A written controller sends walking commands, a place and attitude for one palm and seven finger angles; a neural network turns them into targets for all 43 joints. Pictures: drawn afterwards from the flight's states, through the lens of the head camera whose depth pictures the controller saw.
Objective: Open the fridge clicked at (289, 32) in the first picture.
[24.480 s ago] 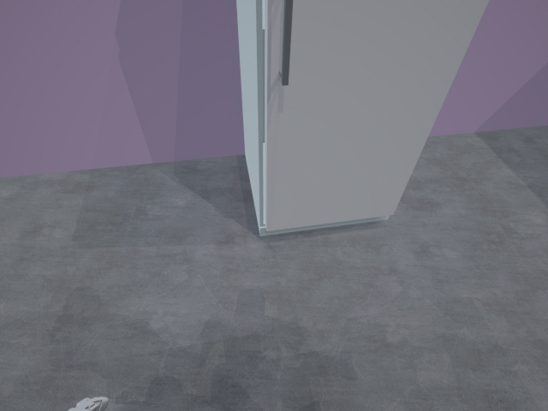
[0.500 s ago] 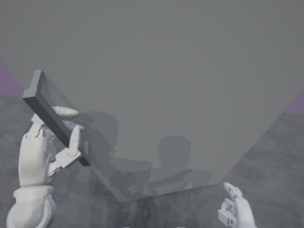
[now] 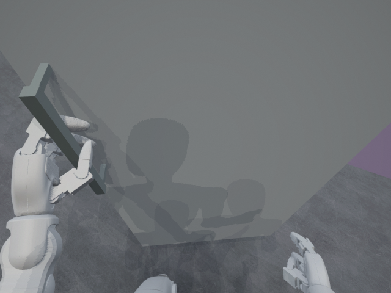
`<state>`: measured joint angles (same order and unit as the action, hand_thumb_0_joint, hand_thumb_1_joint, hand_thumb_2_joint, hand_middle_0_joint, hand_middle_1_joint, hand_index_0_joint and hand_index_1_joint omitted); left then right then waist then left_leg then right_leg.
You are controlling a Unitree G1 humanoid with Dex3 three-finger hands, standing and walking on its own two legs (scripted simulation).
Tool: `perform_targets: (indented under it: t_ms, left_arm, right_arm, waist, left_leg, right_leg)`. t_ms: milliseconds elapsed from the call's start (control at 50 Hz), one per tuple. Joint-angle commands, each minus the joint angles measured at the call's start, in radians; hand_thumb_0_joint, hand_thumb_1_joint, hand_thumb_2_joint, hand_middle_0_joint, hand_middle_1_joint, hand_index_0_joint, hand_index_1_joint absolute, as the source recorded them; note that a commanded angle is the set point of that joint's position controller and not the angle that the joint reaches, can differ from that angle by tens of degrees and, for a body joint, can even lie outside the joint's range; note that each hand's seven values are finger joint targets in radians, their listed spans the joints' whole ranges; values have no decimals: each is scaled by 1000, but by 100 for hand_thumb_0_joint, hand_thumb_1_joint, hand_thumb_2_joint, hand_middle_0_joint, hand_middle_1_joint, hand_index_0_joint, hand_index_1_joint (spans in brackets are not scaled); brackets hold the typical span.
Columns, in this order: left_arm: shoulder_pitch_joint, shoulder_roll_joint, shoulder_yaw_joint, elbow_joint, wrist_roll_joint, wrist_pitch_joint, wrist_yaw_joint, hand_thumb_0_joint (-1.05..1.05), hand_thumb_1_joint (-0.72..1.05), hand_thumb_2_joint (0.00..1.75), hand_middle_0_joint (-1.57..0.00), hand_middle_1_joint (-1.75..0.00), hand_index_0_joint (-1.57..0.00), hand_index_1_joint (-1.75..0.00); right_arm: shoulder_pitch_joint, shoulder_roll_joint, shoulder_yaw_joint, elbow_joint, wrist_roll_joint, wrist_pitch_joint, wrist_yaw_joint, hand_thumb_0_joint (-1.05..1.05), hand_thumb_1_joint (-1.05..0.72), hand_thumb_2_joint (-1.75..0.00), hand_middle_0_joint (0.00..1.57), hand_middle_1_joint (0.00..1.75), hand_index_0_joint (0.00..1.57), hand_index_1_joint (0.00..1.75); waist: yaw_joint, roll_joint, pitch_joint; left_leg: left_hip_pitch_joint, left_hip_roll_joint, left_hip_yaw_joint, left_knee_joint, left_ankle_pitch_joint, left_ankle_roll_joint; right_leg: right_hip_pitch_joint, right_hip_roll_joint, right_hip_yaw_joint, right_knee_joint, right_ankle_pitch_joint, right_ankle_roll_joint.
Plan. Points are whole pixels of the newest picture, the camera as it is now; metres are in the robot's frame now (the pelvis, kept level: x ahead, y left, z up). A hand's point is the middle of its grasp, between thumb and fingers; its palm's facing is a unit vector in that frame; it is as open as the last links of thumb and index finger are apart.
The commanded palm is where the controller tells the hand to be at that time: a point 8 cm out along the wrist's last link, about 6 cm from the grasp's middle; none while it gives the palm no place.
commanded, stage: walk backward, drawing the door open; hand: left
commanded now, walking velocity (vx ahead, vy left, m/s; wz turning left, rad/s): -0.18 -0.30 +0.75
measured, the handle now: (78, 144) +0.31 +0.20 +0.16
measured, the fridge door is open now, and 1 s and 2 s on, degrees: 29 61 67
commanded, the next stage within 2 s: stop walking and hold the door back in 1.10 s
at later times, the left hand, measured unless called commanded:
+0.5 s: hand (101, 286) +0.13 +0.11 +0.17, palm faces +0.55 -0.78 -0.30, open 6.2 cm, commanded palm +0.07 +0.14 +0.17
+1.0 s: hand out of the picture +0.02 +0.03 +0.17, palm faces +0.77 -0.58 -0.27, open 6.1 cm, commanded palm -0.05 +0.03 +0.17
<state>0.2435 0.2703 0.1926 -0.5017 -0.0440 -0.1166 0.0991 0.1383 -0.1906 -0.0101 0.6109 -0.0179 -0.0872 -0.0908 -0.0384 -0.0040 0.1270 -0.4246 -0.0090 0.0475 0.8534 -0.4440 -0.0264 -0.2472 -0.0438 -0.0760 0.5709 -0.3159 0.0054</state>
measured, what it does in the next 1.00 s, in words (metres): steps to the right, turning left: left foot, then right foot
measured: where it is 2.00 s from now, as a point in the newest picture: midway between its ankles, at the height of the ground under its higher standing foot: outside the picture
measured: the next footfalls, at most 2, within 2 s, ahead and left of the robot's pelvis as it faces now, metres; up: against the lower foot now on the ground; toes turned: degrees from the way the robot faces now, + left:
left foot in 0.04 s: +0.04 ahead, +0.08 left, +0.00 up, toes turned +6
right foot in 0.42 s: -0.02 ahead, -0.27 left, +0.00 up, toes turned +16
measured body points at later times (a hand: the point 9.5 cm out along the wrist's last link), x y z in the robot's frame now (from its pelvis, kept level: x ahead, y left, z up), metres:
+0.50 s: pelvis -0.07 -0.16 +0.00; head -0.02 -0.15 +0.45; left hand +0.09 +0.15 +0.18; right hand +0.16 -0.32 -0.11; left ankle -0.06 +0.01 -0.67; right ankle -0.06 -0.28 -0.73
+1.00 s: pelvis -0.07 -0.30 +0.01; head -0.04 -0.26 +0.46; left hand -0.03 +0.05 +0.18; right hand +0.19 -0.35 -0.07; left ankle -0.10 -0.13 -0.73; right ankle +0.07 -0.42 -0.67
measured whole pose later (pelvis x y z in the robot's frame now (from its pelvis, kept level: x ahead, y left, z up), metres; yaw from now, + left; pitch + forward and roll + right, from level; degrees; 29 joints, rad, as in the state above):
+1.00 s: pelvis -0.07 -0.30 +0.01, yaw +38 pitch -2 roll -5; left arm 0.22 0.33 0.21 -0.44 -0.05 -0.10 0.09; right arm 0.18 -0.13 0.03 0.60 0.00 -0.15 -0.05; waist 0.01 0.05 0.13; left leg -0.30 0.12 -0.12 0.44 -0.12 -0.05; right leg -0.41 -0.01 0.00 0.84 -0.41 0.07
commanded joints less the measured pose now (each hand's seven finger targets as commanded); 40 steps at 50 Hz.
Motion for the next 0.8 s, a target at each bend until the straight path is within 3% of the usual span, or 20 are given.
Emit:
perform_targets:
  t_ms: [0, 20, 40, 60, 160, 220, 340, 360, 380, 400, 420, 440, 460, 580, 640, 660, 680, 700, 720, 780]
  left_arm:
    - [-137, 137, 77, -295, -10, -105, 15, 0, 90, 90, -45, -140, -45, -140]
    - [-174, 123, 50, -350, -19, -117, 8, 0, 90, 90, -45, -140, -45, -140]
    - [-211, 148, 57, -322, 22, -138, 2, 0, 90, 90, -45, -140, -45, -140]
    - [-256, 157, 51, -361, 24, -140, -14, 0, 90, 90, -45, -140, -45, -140]
    - [-258, 118, 35, -293, 25, -89, -5, 0, 90, 90, -45, -140, -45, -140]
    - [-258, 126, 49, -283, 11, -62, 3, 0, 90, 90, -45, -140, -45, -140]
    - [-222, 165, 114, -265, -16, -72, 18, 0, 90, 90, -45, -140, -45, -140]
    - [-220, 199, 137, -268, -11, -73, 16, 0, 90, 90, -45, -140, -45, -140]
    - [-218, 246, 158, -285, -7, -69, 16, 0, 90, 90, -45, -140, -45, -140]
    - [-222, 314, 225, -289, 3, -72, 33, 0, 90, 90, -45, -140, -45, -140]
    - [-197, 307, 258, -256, 0, -66, 44, 0, 90, 90, -45, -140, -45, -140]
    - [-155, 268, 224, -234, -11, -55, 22, 0, 90, 90, -45, -140, -45, -140]
    - [-158, 228, 193, -262, -10, -67, 6, 0, 90, 90, -45, -140, -45, -140]
    - [-88, 205, 176, -290, -4, -80, 10, 0, 90, 90, -45, -140, -45, -140]
    - [-89, 179, 133, -315, -10, -81, 8, 0, 90, 90, -45, -140, -45, -140]
    - [-128, 185, 129, -331, -10, -96, 9, 0, 90, 90, -45, -140, -45, -140]
    - [-136, 186, 128, -346, -15, -122, 4, 0, 90, 90, -45, -140, -45, -140]
    - [-138, 194, 136, -259, 30, -144, 4, 0, 90, 90, -45, -140, -45, -140]
    - [-146, 219, 140, -329, 29, -145, -15, 0, 90, 90, -45, -140, -45, -140]
    - [-196, 180, 111, -305, 33, -127, -13, 0, 90, 90, -45, -140, -45, -140]
  right_arm:
    - [-5, -93, -40, -166, -9, -48, -27, 0, -90, -90, 20, 30, 20, 30]
    - [-17, -129, -55, -182, -13, -64, -13, 0, -90, -90, 20, 30, 20, 30]
    - [-10, -113, -44, -154, -22, -78, 21, 0, -90, -90, 20, 30, 20, 30]
    - [-43, -103, -47, -144, -19, -83, 26, 0, -90, -90, 20, 30, 20, 30]
    - [-53, -111, -53, -101, 4, -84, 31, 0, -90, -90, 20, 30, 20, 30]
    - [-51, -113, -45, -119, 18, -83, 27, 0, -90, -90, 20, 30, 20, 30]
    - [-69, -99, -44, -121, 3, -105, 25, 0, -90, -90, 20, 30, 20, 30]
    - [-47, -80, -43, -115, 5, -103, 24, 0, -90, -90, 20, 30, 20, 30]
    - [-42, -42, -35, -117, 10, -87, 26, 0, -90, -90, 20, 30, 20, 30]
    - [-69, -44, -31, -106, 7, -83, 22, 0, -90, -90, 20, 30, 20, 30]
    - [-55, -52, -25, -107, -11, -73, 21, 0, -90, -90, 20, 30, 20, 30]
    - [-56, -78, -67, -113, 4, -80, 16, 0, -90, -90, 20, 30, 20, 30]
    - [-72, -66, -60, -126, -2, -78, 6, 0, -90, -90, 20, 30, 20, 30]
    - [-61, -43, -15, -168, -29, -52, -35, 0, -90, -90, 20, 30, 20, 30]
    - [24, -65, -29, -166, -24, -55, -39, 0, -90, -90, 20, 30, 20, 30]
    - [46, -93, -44, -167, -22, -61, -38, 0, -90, -90, 20, 30, 20, 30]
    - [11, -134, -57, -169, -21, -78, -21, 0, -90, -90, 20, 30, 20, 30]
    - [35, -142, -64, -155, -22, -74, 9, 0, -90, -90, 20, 30, 20, 30]
    - [-19, -123, -63, -148, -17, -82, 17, 0, -90, -90, 20, 30, 20, 30]
    - [-41, -121, -58, -102, 1, -88, 22, 0, -90, -90, 20, 30, 20, 30]
  waist:
    - [-10, 14, -344]
    - [21, 294, -388]
    - [24, 215, -389]
    - [5, 234, -362]
    - [31, 240, -275]
    - [24, 324, -251]
    - [55, 297, -291]
    - [50, 155, -300]
    - [45, -103, -286]
    - [65, -165, -290]
    - [70, -134, -332]
    - [50, -273, -307]
    - [50, -238, -274]
    - [70, -160, -275]
    - [12, -71, -359]
    - [-16, 58, -383]
    - [30, 312, -391]
    - [10, 216, -341]
    - [2, 216, -352]
    - [31, 203, -213]
  left_leg:
    - [424, 111, -73, -474, 539, 41]
    - [632, 443, -532, -528, 1192, 177]
    - [651, 511, -651, -511, 1237, 225]
    - [589, 475, -661, -524, 1043, 203]
    - [285, 275, -306, -584, 354, 127]
    - [166, 234, -316, -669, 48, 116]
    - [56, 174, -343, -571, 35, 89]
    - [80, 81, -257, -431, 16, 47]
    - [50, -32, -82, -143, 9, -19]
    - [-55, -62, -47, 179, -114, -40]
    - [-148, -24, -68, 368, -160, -23]
    - [-183, -6, -104, 458, -161, -25]
    - [-200, 14, -61, 489, -126, -36]
    - [0, 10, 123, -33, -73, -15]
    - [293, -4, 135, -443, 231, -4]
    - [565, 179, -99, -510, 641, 71]
    - [697, 529, -572, -524, 1208, 240]
    - [685, 569, -681, -507, 1225, 281]
    - [625, 530, -672, -519, 1019, 259]
    - [338, 356, -320, -544, 577, 173]
  right_leg:
    - [-57, -105, -37, 268, 528, -22]
    - [-345, 62, -4, 511, -164, 60]
    - [-393, 68, 136, 639, -317, 39]
    - [-425, 51, 176, 694, -259, 49]
    - [-227, 51, 121, 532, 8, 62]
    - [-121, 86, 62, 399, -38, 69]
    - [218, 124, 19, -144, -48, 41]
    - [204, 59, 57, -308, 19, 17]
    - [121, -113, 174, -387, 4, -49]
    - [59, -280, 311, -344, 173, -156]
    - [73, -351, 303, -277, 294, -193]
    - [90, -326, 304, -221, 426, -190]
    - [139, -285, 178, -159, 621, -192]
    - [212, -237, 18, -76, 844, -161]
    - [112, -158, -49, 176, 793, -84]
    - [-160, -79, -76, 419, 446, 5]
    - [-418, 50, 10, 641, -286, 90]
    - [-457, 57, 114, 753, -376, 64]
    - [-479, 38, 182, 780, -276, 49]
    - [-371, 1, 141, 644, -45, 59]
